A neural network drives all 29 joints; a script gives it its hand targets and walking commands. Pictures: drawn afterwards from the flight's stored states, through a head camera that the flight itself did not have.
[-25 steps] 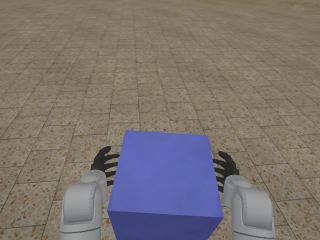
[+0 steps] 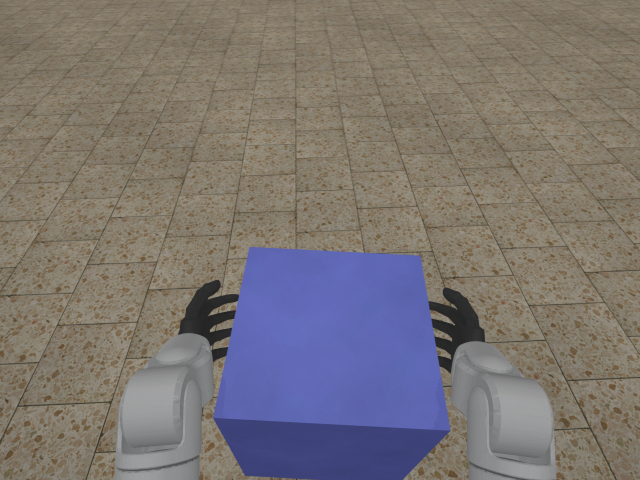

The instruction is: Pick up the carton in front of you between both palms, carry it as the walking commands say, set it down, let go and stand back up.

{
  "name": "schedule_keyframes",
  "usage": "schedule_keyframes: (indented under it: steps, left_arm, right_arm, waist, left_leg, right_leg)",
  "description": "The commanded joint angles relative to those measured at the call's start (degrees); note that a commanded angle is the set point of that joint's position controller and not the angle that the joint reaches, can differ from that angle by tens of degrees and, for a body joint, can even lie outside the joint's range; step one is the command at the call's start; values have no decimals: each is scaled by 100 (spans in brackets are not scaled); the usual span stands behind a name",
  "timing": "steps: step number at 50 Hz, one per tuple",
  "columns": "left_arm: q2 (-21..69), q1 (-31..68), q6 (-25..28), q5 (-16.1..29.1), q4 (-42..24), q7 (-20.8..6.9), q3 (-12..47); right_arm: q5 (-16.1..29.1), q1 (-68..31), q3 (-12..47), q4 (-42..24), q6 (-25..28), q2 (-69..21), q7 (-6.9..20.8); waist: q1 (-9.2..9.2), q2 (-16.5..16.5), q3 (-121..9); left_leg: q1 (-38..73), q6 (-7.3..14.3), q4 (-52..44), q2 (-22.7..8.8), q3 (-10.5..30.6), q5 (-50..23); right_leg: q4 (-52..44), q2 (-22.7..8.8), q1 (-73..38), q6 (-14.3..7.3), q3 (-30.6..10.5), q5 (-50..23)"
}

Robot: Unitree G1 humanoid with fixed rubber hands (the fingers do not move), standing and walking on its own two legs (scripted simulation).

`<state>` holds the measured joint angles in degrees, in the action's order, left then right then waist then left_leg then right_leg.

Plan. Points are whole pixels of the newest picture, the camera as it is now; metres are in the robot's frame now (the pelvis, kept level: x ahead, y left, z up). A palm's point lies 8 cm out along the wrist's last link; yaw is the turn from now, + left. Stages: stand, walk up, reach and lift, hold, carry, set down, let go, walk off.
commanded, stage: carry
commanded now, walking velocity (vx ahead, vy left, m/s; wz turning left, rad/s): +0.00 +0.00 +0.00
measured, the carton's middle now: (327, 371) +0.28 +0.00 +0.00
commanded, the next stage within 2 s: hold in 1.56 s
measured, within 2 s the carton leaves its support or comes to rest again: neither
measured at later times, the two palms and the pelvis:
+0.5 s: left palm (226, 272) +0.38 +0.14 +0.08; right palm (454, 289) +0.36 -0.16 +0.07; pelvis +0.10 +0.01 -0.01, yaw -3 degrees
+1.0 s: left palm (229, 320) +0.33 +0.13 +0.05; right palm (465, 338) +0.31 -0.17 +0.04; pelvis +0.05 +0.00 -0.02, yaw -3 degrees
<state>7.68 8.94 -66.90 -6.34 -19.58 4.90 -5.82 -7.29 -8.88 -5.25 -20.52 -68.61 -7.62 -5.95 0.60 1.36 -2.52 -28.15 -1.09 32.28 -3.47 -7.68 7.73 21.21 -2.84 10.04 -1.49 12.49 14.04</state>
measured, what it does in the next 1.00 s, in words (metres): steps on the spot: left foot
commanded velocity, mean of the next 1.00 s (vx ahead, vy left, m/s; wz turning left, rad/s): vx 0.00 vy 0.00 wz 0.00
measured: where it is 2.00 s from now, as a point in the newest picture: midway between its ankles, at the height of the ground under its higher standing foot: outside the picture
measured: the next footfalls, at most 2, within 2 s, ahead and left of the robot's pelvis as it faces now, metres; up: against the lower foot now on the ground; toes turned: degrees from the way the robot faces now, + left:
left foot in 0.04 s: +0.16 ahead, +0.12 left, +0.00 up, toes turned -21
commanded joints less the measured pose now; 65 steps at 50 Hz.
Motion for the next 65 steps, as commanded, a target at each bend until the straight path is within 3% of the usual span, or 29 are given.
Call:
schedule_keyframes:
  steps: [1,2,3,4,5,7,10,14,20,24,26,33,39,44,57,65]
  left_arm:
    - [5223,2311,-117,2353,-402,-1558,4027]
    - [5127,2282,-161,2289,-324,-1541,3989]
    - [5010,2210,-207,2218,-187,-1523,3938]
    - [4954,2332,-293,2234,-205,-1502,3988]
    - [4870,2398,-373,2235,-212,-1500,3993]
    - [5029,2606,-421,2277,-57,-1525,4054]
    - [5275,2890,-368,2402,17,-1560,4123]
    - [5409,2852,-290,2435,-38,-1547,4100]
    - [5416,2634,-251,2364,-109,-1513,4022]
    - [5342,2487,-251,2315,-66,-1517,3983]
    - [5332,2497,-246,2303,-74,-1522,3978]
    - [5343,2548,-146,2227,127,-1564,4053]
    - [5405,2628,250,2031,553,-1614,4024]
    - [5310,2646,659,1829,821,-1619,3898]
    - [4984,2767,2037,910,2133,-1636,2928]
    - [5358,3278,2989,471,3162,-1745,2352]
  right_arm:
    - [2422,-2564,4152,-520,28,-5248,1462]
    - [2416,-2540,4106,-474,-39,-5149,1495]
    - [2416,-2524,4029,-401,-116,-4973,1527]
    - [2345,-2511,3924,-163,-141,-4889,1561]
    - [2315,-2322,3836,104,-131,-4938,1586]
    - [2309,-2341,3767,345,-128,-5135,1615]
    - [2331,-2569,3784,362,-75,-5372,1618]
    - [2393,-2796,3859,86,-19,-5453,1555]
    - [2449,-2815,3996,-126,-16,-5420,1535]
    - [2444,-2715,4028,-107,-27,-5355,1541]
    - [2450,-2750,4042,-117,-31,-5348,1551]
    - [2373,-2713,4092,143,66,-5371,1605]
    - [2177,-2810,4038,521,441,-5379,1688]
    - [1975,-2825,3885,776,832,-5254,1698]
    - [1069,-2899,2903,2120,2218,-4967,1736]
    - [621,-3447,2316,3149,3188,-5349,1876]
  waist:
    - [-13,-803,-1828]
    - [-14,-637,-1775]
    - [-5,-289,-1909]
    - [-17,378,-2180]
    - [-53,854,-2315]
    - [-21,698,-2158]
    - [-43,507,-2125]
    - [-44,-17,-2453]
    - [-38,-59,-2346]
    - [-39,-359,-2213]
    - [-36,-396,-2105]
    - [-50,-325,-1849]
    - [-56,-203,-1540]
    - [-53,-194,-1388]
    - [-53,-161,-1252]
    - [-47,-122,-1499]
  left_leg:
    - [1467,-14,-1180,115,-331,-1444]
    - [2017,1,-1394,-121,-199,-1978]
    - [2784,76,-1097,-745,361,-3428]
    - [3516,557,-542,-1322,885,-5009]
    - [3538,888,-638,-1512,1225,-4616]
    - [3118,850,-819,-1277,1076,-3999]
    - [2992,527,-329,-857,583,-4385]
    - [2788,550,-12,-712,379,-4491]
    - [2656,584,15,-662,380,-4325]
    - [1985,438,131,-498,205,-3145]
    - [1865,378,146,-448,139,-2825]
    - [1765,357,170,-500,146,-2167]
    - [1784,341,-65,-583,222,-1725]
    - [1756,321,-264,-583,265,-1215]
    - [1689,236,-515,-582,302,-510]
    - [1759,262,-524,-590,320,-632]
  right_leg:
    - [449,-894,-732,-104,-73,-3030]
    - [672,-825,-372,63,-108,-2422]
    - [985,-724,220,259,-135,-1348]
    - [1126,-471,680,453,-433,-9]
    - [1046,-379,744,484,-554,702]
    - [541,-347,445,478,-642,630]
    - [205,-366,32,503,-571,-657]
    - [713,-482,-261,494,-607,-2226]
    - [550,-435,-245,497,-604,-2053]
    - [781,-650,-677,412,-648,-3423]
    - [823,-700,-636,363,-626,-3604]
    - [791,-725,-370,242,-545,-2814]
    - [591,-660,43,200,-590,-1338]
    - [404,-652,254,137,-676,-579]
    - [184,-650,585,23,-806,228]
    - [322,-587,514,-13,-802,161]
